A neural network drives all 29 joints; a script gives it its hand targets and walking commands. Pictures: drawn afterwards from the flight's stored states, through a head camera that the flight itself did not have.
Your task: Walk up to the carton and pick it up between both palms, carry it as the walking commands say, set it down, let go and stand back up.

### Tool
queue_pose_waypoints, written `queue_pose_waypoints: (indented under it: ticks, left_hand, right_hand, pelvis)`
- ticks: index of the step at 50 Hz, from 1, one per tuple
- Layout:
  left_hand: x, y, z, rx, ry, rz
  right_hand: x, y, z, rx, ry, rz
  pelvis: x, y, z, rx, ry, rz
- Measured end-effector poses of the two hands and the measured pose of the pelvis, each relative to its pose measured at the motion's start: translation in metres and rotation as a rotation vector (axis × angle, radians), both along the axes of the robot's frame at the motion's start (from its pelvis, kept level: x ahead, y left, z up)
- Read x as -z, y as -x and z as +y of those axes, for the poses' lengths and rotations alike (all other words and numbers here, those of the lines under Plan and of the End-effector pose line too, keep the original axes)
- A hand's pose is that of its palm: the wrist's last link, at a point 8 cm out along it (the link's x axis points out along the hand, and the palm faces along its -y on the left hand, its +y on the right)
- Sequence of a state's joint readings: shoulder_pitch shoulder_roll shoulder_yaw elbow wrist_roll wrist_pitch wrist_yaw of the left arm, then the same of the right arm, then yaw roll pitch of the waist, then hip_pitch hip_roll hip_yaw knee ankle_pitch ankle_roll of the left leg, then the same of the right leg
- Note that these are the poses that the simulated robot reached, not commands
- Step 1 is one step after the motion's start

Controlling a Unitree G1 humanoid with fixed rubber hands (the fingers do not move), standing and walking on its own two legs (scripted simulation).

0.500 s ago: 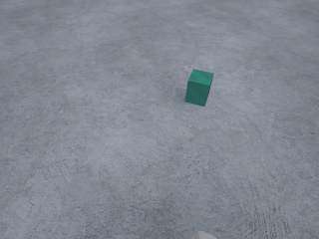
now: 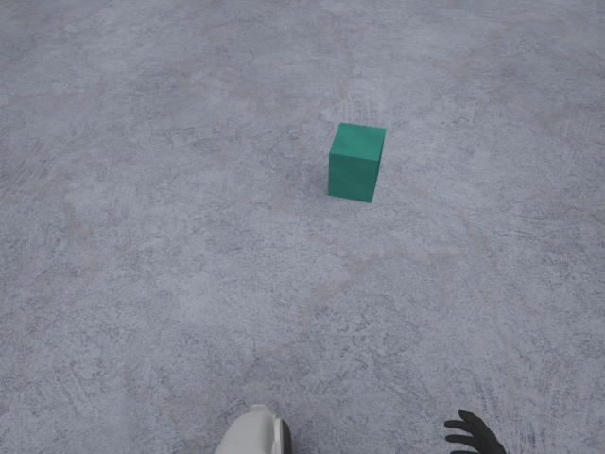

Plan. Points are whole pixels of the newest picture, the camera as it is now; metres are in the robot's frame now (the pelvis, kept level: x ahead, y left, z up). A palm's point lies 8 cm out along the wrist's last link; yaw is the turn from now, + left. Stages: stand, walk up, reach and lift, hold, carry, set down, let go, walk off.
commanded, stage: walk up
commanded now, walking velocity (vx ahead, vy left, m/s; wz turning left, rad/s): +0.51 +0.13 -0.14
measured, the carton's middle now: (356, 163) +1.33 -0.09 -0.64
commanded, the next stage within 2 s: none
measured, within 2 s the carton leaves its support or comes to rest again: neither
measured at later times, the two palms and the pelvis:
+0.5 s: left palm (173, 310) +0.36 +0.29 -0.14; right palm out of the picture +0.13 -0.14 -0.08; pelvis +0.27 +0.07 +0.02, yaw +0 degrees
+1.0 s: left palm (233, 216) +0.60 +0.23 -0.15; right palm (455, 310) +0.38 -0.21 -0.12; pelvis +0.52 -0.02 +0.00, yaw -2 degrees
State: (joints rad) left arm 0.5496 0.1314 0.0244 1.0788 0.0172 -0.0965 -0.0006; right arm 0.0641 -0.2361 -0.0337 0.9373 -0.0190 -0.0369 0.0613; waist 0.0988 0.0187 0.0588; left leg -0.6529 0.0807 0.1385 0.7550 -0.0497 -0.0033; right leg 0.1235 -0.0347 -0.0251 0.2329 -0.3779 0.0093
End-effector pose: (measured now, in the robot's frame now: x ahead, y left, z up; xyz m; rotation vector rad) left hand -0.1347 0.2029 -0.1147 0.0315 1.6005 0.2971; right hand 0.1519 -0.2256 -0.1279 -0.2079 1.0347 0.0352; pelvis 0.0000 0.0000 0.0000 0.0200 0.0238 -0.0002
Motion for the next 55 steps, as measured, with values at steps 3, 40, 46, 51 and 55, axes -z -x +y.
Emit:
queue_pose_waypoints:
  ticks: [3, 40, 46, 51, 55]
  left_hand:
    - [0.014, -0.043, 0.022, 0.016, -0.011, 0.021]
    - [0.037, -0.675, 0.036, 0.336, 0.163, -0.490]
    - [0.037, -0.757, 0.013, 0.355, 0.077, -0.546]
    - [0.033, -0.725, 0.023, 0.270, -0.001, -0.363]
    - [0.018, -0.702, 0.017, 0.207, -0.012, -0.241]
  right_hand:
    - [0.005, -0.061, 0.024, -0.001, -0.011, -0.054]
    - [-0.056, -0.062, 0.087, 0.527, 0.128, 0.636]
    - [-0.033, -0.122, 0.057, 0.502, 0.081, 0.719]
    - [-0.006, -0.261, 0.008, 0.405, 0.058, 0.501]
    - [0.002, -0.391, -0.020, 0.309, 0.042, 0.288]
  pelvis:
    - [0.013, -0.042, 0.014, 0.016, 0.016, 0.011]
    - [-0.009, -0.403, 0.035, 0.007, 0.119, 0.022]
    - [0.009, -0.477, 0.001, 0.018, 0.063, 0.021]
    - [0.002, -0.532, -0.019, 0.039, 0.045, -0.013]
    - [-0.007, -0.574, -0.023, 0.050, 0.023, -0.024]
